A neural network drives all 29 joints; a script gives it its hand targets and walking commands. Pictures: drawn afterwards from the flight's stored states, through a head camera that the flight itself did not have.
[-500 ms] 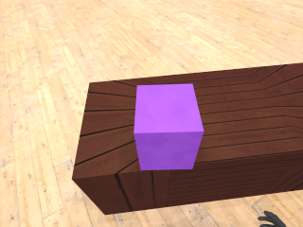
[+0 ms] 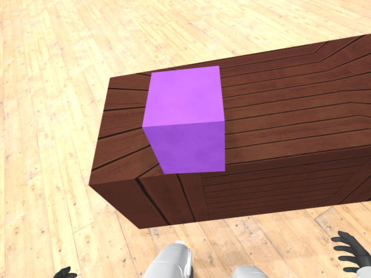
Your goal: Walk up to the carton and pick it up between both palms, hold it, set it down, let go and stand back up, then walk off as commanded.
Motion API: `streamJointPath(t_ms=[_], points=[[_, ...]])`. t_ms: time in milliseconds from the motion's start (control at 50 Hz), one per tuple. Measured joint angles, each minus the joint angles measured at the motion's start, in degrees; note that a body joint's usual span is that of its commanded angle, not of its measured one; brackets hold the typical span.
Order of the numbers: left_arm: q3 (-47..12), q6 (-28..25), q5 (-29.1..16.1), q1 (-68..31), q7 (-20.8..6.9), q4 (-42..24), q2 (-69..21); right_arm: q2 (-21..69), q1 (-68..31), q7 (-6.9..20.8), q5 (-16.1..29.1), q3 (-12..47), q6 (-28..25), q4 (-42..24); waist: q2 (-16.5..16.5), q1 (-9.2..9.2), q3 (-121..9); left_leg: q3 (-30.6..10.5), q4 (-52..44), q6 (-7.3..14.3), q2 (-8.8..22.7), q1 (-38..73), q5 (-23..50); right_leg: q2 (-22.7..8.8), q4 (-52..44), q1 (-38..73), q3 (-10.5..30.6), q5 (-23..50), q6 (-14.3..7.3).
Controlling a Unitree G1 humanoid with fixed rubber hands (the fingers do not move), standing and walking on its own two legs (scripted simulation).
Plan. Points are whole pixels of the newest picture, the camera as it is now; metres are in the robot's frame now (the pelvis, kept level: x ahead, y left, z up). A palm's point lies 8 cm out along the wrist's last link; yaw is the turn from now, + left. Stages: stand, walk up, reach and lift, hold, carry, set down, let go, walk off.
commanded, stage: walk off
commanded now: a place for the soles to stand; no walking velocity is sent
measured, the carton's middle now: (189, 123) +0.53 +0.04 -0.07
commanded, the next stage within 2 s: stand in 1.68 s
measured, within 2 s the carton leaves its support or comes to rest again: neither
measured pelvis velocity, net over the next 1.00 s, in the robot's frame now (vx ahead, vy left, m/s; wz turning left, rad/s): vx -0.25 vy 0.03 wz -0.01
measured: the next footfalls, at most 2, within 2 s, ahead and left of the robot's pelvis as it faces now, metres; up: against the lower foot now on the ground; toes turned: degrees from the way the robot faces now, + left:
left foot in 0.50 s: -0.11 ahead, +0.13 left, +0.00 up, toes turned +1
right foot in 0.88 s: -0.23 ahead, -0.10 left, +0.00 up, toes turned +3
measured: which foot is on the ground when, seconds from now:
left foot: up 0.00-0.48, down 0.50-0.92, up 0.94-1.00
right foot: down 0.00-0.52, up 0.54-0.86, down 0.88-1.00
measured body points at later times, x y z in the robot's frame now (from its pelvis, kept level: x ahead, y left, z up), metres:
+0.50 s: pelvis -0.14 +0.01 +0.00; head -0.10 +0.02 +0.44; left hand +0.00 +0.35 -0.08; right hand -0.05 -0.33 -0.09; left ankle -0.15 +0.13 -0.72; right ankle +0.02 -0.09 -0.72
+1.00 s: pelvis -0.25 +0.03 +0.01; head -0.23 +0.01 +0.46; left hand -0.18 +0.36 -0.07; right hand -0.13 -0.29 -0.08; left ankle -0.20 +0.15 -0.70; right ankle -0.27 -0.10 -0.72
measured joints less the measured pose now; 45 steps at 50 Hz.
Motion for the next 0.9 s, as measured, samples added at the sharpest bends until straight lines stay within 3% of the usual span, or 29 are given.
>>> streamJointPath(t_ms=[60, 140, 300, 480, 500, 520, 560, 580, 640, 680, 740, 840, 900], points=[[0.00, 0.01, 0.09, 0.19, 0.65, -1.60, -0.81, 0.50, 1.93, 0.15, 0.46, 0.44, 0.00, 1.23, -0.38, 1.47, -1.15, -2.74, 10.70, -0.68, -4.28, 0.60, 0.69, -0.85, -6.23, 0.89, 1.28, 4.56, 0.26], [0.21, -0.05, -0.10, -2.23, 1.67, -3.99, -0.39, 0.07, 4.14, 0.33, 0.26, 0.54, -0.08, 1.74, -1.29, 1.10, -0.74, -2.32, 13.56, -2.66, -4.78, 4.43, 0.93, -1.56, -9.43, 0.20, 1.30, 8.02, -0.36], [-0.54, -0.11, -0.20, -6.58, 2.32, -6.21, -1.00, -1.36, 5.93, 1.07, 0.94, -0.47, 0.61, 3.16, -1.60, -0.27, 0.94, -1.49, 1.76, -3.65, -2.42, 11.60, -1.87, -1.05, -10.27, -3.17, -0.53, 12.14, -0.57], [0.40, 1.29, -0.33, -7.68, 1.46, -5.10, 2.24, -0.41, 8.33, 2.08, 1.37, 0.16, -0.27, 1.77, -5.52, -1.33, 1.19, 3.15, -16.88, 0.34, 1.65, 17.34, 2.14, -1.98, -9.36, -8.20, -2.60, 16.58, 1.50], [0.77, 1.49, -0.48, -7.64, 1.37, -4.47, 2.86, -0.24, 8.68, 2.19, 1.38, 0.24, -0.48, 1.75, -6.37, -1.57, 1.02, 3.62, -18.91, 0.96, 1.58, 17.86, 4.43, -2.27, -7.63, -9.43, -2.37, 15.05, 1.90], [1.35, 1.74, -0.76, -7.52, 1.31, -3.49, 3.39, 0.22, 8.81, 2.24, 1.23, 0.50, -0.57, 1.82, -7.63, -1.50, 1.16, 4.41, -18.67, 1.15, 1.10, 17.56, 6.03, -2.07, -4.63, -10.75, -0.73, 8.66, 2.35], [2.44, 2.29, -1.14, -6.15, 1.62, -2.09, 3.50, 0.98, 9.56, 2.19, 0.48, 1.01, -0.83, 0.95, -7.88, -2.72, 0.68, 4.26, -17.66, 1.56, 1.59, 16.72, 7.08, 1.80, 8.10, -14.05, 3.83, -4.24, 3.71], [2.69, 2.34, -1.27, -5.19, 1.67, -1.93, 3.56, 1.48, 10.01, 2.02, 0.07, 1.08, -0.96, 0.20, -7.71, -3.73, 0.29, 3.51, -17.96, 1.89, 1.82, 16.45, 7.64, 3.84, 15.28, -15.16, 5.73, -6.96, 4.13], [2.61, 1.73, -2.10, -2.03, 1.35, -1.52, 4.16, 2.74, 8.97, 1.41, -0.58, 1.42, -0.79, -1.31, -7.93, -4.11, -0.87, 3.22, -20.96, 2.13, 2.34, 15.86, 10.57, 7.25, 30.66, -15.90, 8.53, -6.38, 5.01], [2.32, 1.57, -2.45, -0.19, 1.22, -0.33, 4.34, 2.79, 6.64, 1.06, -0.55, 1.73, -0.81, -2.83, -7.37, -3.68, -1.39, 3.85, -22.23, 1.98, 3.09, 14.75, 12.22, 7.51, 33.99, -14.13, 8.26, -5.79, 5.60], [2.22, 1.33, -2.50, 0.88, 0.89, 1.46, 4.31, 2.51, 3.39, 0.68, -0.36, 2.07, -1.64, -5.90, -6.15, -2.85, -1.10, 4.62, -22.76, 1.98, 3.85, 12.59, 14.05, 5.82, 28.68, -8.77, 7.20, -6.85, 5.38], [2.28, 0.14, -2.56, 2.22, 0.37, 2.59, 3.38, 2.61, 1.29, 1.03, 0.07, 1.74, -1.90, -7.37, -5.18, -1.08, -1.54, 6.76, -23.56, 1.79, 4.16, 10.73, 16.16, 1.05, 2.57, 3.21, 3.90, -10.81, 3.07], [1.85, -0.83, -2.21, 2.73, 0.59, 2.66, 1.76, 1.55, 1.88, 1.44, 0.95, 1.21, -1.72, -6.17, -2.59, -0.75, -1.29, 6.82, -22.71, 1.01, 5.35, 10.16, 16.66, 1.19, -10.69, 8.57, 1.75, -1.34, 2.34]])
